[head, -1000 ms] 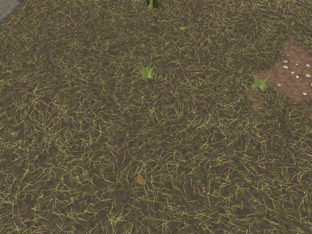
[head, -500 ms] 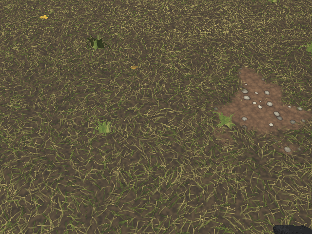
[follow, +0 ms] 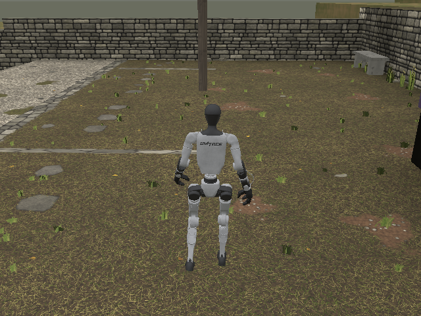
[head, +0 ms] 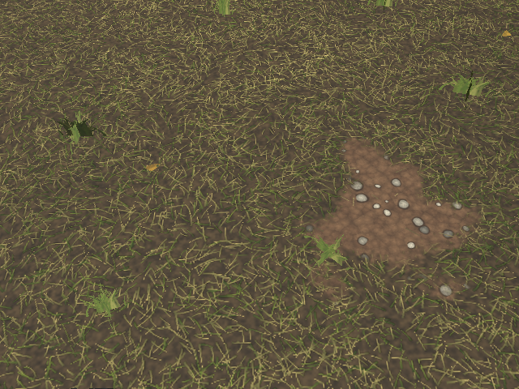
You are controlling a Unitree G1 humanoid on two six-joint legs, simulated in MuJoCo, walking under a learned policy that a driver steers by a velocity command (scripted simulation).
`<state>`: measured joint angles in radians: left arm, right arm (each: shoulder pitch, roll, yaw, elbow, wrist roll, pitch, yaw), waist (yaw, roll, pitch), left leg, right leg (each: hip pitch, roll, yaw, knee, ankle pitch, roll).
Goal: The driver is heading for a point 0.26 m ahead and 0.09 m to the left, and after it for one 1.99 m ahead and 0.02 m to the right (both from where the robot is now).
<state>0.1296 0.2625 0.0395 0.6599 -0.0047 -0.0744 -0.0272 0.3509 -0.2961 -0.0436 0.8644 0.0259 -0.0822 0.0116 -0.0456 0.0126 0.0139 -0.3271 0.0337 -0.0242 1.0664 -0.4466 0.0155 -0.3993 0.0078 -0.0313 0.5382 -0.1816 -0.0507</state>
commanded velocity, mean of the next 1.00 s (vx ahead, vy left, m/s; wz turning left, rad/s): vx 0.27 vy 0.00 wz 0.15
